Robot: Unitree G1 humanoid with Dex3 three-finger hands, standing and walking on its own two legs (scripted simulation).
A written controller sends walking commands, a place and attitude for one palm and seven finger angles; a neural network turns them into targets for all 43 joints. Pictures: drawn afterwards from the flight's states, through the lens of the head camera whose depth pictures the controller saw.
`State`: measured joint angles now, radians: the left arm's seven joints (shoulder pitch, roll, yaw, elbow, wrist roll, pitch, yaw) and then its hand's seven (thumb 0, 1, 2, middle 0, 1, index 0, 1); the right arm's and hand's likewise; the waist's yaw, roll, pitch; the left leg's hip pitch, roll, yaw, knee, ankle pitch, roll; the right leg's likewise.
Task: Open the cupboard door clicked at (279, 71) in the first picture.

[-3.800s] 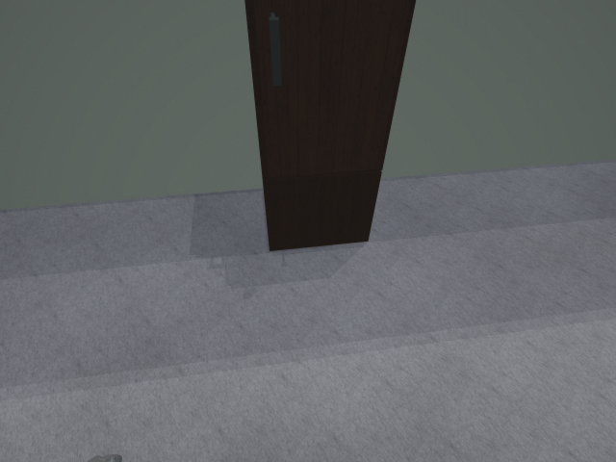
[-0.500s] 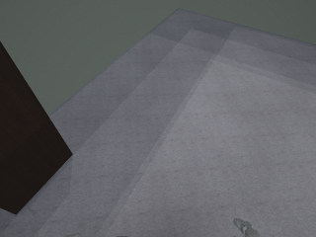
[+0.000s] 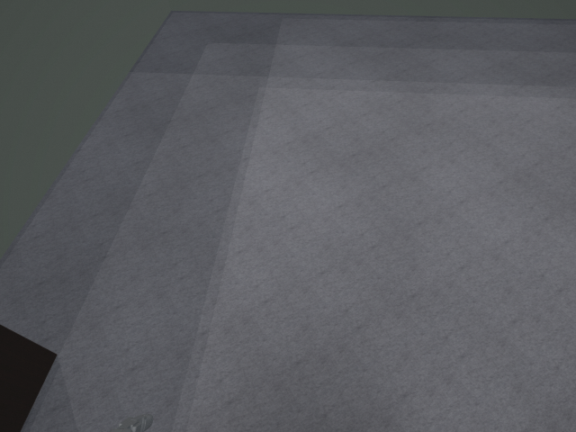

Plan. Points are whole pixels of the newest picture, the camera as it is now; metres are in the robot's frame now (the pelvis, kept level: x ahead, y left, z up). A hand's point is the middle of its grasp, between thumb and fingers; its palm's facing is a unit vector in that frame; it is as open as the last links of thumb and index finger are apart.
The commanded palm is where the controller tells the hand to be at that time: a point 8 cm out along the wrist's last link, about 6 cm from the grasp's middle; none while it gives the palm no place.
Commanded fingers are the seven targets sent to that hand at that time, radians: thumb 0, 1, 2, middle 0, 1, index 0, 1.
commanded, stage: walk to a spot facing it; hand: left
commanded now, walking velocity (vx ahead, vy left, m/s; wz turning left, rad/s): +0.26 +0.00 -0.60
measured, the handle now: out of the picture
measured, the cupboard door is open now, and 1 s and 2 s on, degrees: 0 0 0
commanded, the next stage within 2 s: turn to face it in 0.62 s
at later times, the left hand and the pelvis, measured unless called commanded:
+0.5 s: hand out of the picture +0.14 +0.22 -0.17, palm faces -0.16 -0.97 -0.17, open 7.4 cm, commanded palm none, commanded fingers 0.00 0.90 0.90 -0.20 -0.30 -0.20 -0.30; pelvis +0.10 +0.03 +0.01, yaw -15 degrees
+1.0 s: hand (269, 283) +0.39 +0.06 -0.14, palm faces -0.43 -0.89 -0.18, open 7.4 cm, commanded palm none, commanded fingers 0.00 0.90 0.90 -0.20 -0.30 -0.20 -0.30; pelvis +0.19 -0.03 +0.01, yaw -21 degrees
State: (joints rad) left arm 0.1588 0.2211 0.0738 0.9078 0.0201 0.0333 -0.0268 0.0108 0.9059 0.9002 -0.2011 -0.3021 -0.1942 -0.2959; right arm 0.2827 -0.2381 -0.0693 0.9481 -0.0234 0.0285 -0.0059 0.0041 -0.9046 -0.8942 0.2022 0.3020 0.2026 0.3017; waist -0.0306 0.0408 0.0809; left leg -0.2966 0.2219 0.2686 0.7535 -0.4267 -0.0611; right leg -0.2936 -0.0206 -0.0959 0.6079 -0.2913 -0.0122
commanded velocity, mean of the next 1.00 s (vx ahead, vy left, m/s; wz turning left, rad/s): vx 0.12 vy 0.00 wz -0.19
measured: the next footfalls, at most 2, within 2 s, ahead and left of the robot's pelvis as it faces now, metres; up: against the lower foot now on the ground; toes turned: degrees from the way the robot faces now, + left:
left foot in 0.44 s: +0.20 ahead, +0.11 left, +0.00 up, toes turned -7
right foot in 0.88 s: +0.22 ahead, -0.17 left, +0.00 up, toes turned -32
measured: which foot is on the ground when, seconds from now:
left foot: up 0.00-0.42, down 0.44-0.90, up 0.92-1.00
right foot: down 0.00-0.44, up 0.46-0.86, down 0.88-1.00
